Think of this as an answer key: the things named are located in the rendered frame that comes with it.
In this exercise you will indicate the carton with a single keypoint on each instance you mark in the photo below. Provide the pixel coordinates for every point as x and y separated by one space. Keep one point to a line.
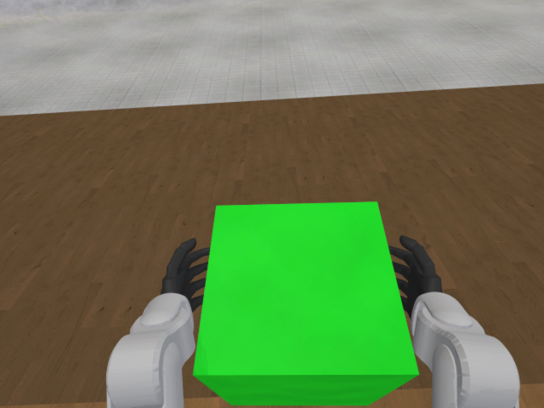
302 307

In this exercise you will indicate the robot right forearm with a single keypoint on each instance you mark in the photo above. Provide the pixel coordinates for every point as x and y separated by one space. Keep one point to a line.
470 369

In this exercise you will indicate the robot left forearm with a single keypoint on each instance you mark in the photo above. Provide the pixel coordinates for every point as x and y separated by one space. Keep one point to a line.
145 367

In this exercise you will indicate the robot left hand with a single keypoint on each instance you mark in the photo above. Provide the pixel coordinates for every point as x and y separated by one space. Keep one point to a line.
179 274

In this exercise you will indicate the robot right hand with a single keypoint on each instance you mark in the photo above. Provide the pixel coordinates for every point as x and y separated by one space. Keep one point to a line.
421 275

